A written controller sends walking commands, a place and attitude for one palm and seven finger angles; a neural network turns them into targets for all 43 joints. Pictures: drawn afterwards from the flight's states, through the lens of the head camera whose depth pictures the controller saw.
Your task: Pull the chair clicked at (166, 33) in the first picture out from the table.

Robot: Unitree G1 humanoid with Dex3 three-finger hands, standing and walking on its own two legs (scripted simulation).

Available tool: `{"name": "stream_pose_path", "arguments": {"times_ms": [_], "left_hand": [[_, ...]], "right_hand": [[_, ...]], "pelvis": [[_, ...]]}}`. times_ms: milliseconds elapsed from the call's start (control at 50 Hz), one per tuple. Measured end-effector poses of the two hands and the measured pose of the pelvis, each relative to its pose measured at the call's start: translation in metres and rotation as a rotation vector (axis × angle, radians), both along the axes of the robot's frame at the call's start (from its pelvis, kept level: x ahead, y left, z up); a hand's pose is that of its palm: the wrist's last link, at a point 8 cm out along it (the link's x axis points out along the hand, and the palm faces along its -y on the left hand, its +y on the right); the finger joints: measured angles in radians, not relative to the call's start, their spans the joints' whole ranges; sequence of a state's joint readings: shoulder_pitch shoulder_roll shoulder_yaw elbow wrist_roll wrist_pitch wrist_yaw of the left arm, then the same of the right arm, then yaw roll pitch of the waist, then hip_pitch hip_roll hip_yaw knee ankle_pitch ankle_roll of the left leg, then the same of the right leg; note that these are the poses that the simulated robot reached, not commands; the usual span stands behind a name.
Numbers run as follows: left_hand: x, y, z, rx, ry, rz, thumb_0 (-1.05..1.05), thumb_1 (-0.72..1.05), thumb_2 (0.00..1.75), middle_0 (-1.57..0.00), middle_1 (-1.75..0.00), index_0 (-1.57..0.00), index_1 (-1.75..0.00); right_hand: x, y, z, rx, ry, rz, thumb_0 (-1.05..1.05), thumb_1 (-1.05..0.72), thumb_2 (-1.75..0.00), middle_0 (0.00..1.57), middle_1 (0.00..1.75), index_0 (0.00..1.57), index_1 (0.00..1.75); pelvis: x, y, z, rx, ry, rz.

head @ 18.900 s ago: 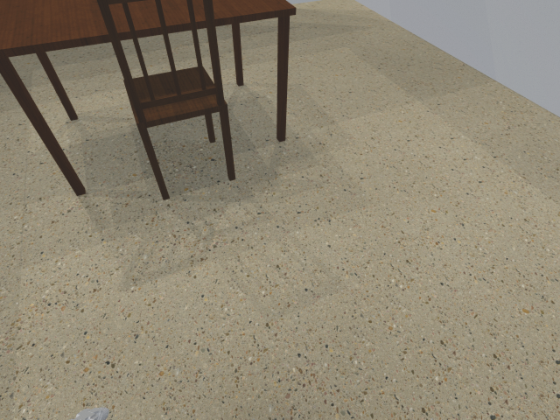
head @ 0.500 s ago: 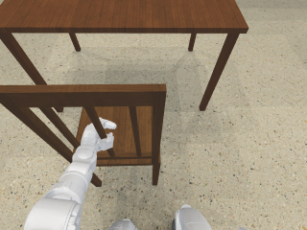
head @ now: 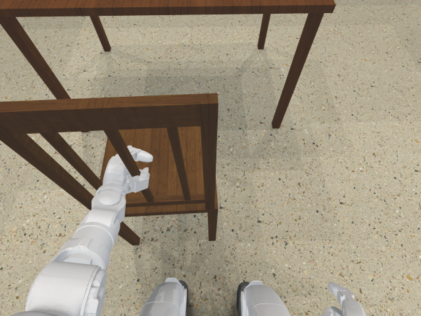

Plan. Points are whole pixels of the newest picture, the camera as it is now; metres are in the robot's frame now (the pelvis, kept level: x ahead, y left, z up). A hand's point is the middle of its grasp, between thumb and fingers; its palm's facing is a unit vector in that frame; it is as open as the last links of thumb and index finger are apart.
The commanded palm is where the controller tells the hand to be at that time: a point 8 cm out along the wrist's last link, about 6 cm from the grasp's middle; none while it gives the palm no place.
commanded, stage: step backward, pulling the chair out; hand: left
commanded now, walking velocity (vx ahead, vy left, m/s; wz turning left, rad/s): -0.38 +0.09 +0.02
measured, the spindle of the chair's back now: (134, 172) +0.40 +0.18 -0.05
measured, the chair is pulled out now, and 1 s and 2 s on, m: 0.44 0.61 0.61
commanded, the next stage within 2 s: stop walking, hand still on the chair in 0.42 s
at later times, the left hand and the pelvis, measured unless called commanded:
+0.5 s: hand (131, 220) +0.29 +0.17 -0.05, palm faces +0.03 -0.97 -0.24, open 5.1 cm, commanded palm +0.30 +0.22 -0.04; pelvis -0.06 +0.01 +0.00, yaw +0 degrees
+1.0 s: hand (128, 261) +0.21 +0.16 -0.05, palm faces +0.03 -0.97 -0.25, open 5.1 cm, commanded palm +0.19 +0.21 -0.03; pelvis -0.05 +0.01 +0.01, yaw -2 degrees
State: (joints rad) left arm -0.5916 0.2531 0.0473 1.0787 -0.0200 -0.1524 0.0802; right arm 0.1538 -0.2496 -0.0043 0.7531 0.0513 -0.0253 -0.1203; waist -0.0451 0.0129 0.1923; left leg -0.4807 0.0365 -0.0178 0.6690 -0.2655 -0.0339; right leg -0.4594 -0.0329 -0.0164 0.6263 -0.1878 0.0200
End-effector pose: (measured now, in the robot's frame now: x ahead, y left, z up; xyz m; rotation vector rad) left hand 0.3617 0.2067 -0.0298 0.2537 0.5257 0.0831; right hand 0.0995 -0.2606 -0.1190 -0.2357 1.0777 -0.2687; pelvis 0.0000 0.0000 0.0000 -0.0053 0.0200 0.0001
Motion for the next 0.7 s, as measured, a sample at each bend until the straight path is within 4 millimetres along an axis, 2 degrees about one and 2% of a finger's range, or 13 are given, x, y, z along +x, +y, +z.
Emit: {"name": "stream_pose_path", "arguments": {"times_ms": [180, 300, 380, 540, 700], "left_hand": [[-0.039, 0.004, 0.000, -0.013, 0.009, -0.020, 0.04, 0.72, 0.79, -0.37, -1.34, -0.50, -1.44], [-0.063, 0.008, 0.001, -0.015, 0.015, 0.011, 0.04, 0.72, 0.79, -0.38, -1.34, -0.50, -1.44], [-0.078, 0.009, 0.001, -0.016, 0.021, 0.029, 0.03, 0.71, 0.80, -0.39, -1.32, -0.50, -1.44], [-0.097, 0.014, 0.001, -0.026, 0.035, 0.026, 0.03, 0.72, 0.80, -0.38, -1.34, -0.50, -1.44], [-0.132, 0.010, 0.003, -0.007, 0.005, 0.034, 0.04, 0.72, 0.78, -0.40, -1.34, -0.50, -1.44]], "right_hand": [[-0.057, 0.009, 0.001, -0.023, 0.039, -0.014, 0.01, -0.90, -0.89, 0.20, 0.30, 0.20, 0.30], [-0.078, 0.016, -0.006, 0.021, 0.043, 0.011, 0.01, -0.90, -0.89, 0.20, 0.30, 0.20, 0.30], [-0.087, 0.013, -0.006, 0.035, 0.025, -0.010, 0.01, -0.90, -0.89, 0.20, 0.30, 0.21, 0.30], [-0.093, 0.004, 0.008, -0.037, -0.008, -0.002, 0.01, -0.90, -0.89, 0.20, 0.30, 0.20, 0.30], [-0.088, 0.014, 0.012, 0.032, -0.072, 0.016, 0.01, -0.90, -0.89, 0.20, 0.30, 0.20, 0.30]], "pelvis": [[-0.028, 0.016, 0.001, -0.005, -0.015, -0.009], [-0.044, 0.006, -0.001, -0.037, -0.034, -0.027], [-0.053, 0.002, 0.000, -0.014, -0.040, -0.023], [-0.067, 0.014, 0.002, 0.020, -0.030, -0.019], [-0.080, -0.002, 0.005, -0.003, -0.057, -0.025]]}}
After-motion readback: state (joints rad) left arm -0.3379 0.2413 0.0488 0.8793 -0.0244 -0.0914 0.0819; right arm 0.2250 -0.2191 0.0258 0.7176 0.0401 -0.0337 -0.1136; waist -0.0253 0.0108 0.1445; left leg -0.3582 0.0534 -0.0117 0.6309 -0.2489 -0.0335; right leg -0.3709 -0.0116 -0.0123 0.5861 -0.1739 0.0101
